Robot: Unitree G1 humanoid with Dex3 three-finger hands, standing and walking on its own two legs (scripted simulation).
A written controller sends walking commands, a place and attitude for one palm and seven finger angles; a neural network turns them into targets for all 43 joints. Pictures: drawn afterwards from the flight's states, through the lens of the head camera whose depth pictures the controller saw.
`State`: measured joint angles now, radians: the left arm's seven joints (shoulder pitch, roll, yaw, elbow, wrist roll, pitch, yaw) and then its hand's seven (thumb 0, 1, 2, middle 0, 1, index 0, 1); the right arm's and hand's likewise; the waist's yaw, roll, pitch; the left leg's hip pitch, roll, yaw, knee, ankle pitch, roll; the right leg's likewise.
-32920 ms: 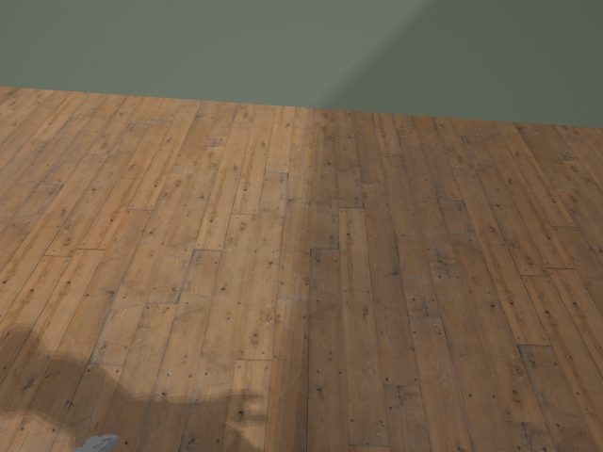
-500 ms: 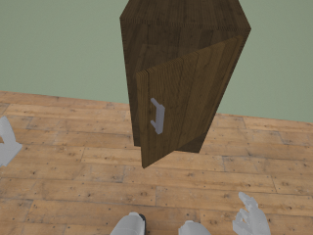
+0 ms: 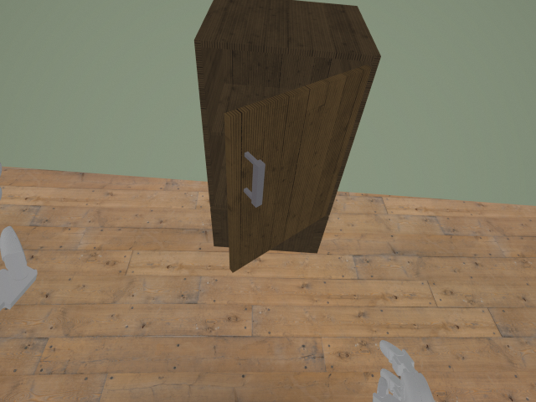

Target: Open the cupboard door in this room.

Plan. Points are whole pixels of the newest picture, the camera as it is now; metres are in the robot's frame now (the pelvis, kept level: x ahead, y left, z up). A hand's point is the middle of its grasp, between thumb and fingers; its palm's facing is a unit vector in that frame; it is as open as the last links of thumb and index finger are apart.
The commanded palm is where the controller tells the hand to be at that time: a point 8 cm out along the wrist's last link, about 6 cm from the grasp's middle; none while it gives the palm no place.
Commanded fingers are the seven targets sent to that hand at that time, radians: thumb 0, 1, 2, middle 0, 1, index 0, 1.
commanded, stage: stop stepping back and stand still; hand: left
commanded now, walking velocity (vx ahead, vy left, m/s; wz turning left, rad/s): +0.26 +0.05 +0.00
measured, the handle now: (252, 179) +0.60 +0.05 -0.05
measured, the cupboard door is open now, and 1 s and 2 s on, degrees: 40 40 40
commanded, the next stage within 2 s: let the arm hang, fingers relaxed in 1.30 s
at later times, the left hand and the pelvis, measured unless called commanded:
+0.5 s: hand (61, 273) +0.22 +0.24 +0.16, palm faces +0.36 -0.80 -0.48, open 7.4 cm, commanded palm +0.15 +0.29 +0.17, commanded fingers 0.00 0.90 0.90 -0.20 -0.30 -0.20 -0.30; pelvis +0.00 -0.01 -0.01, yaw -3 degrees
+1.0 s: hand (26, 287) +0.20 +0.27 +0.15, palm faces +0.35 -0.81 -0.48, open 7.4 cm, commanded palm +0.14 +0.31 +0.17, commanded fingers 0.00 0.90 0.90 -0.20 -0.30 -0.20 -0.30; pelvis -0.01 +0.02 +0.00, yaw -3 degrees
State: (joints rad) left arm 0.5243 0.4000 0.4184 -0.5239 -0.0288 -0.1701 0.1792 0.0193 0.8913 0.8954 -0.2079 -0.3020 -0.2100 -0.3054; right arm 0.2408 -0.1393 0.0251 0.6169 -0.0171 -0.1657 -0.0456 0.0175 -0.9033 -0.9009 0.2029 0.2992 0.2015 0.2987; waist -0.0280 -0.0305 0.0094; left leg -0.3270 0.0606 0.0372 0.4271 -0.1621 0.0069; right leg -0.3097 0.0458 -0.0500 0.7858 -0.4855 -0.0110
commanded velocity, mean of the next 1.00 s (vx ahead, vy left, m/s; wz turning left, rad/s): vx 0.04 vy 0.02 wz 0.00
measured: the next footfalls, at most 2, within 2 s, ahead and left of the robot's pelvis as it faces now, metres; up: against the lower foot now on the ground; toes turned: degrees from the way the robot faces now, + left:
right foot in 0.08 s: -0.01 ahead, -0.08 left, +0.01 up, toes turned -4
left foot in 0.34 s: +0.06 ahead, +0.14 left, +0.01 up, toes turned +3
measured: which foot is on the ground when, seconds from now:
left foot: down 0.00-0.06, up 0.08-0.32, down 0.34-1.00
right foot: up 0.00-0.06, down 0.08-1.00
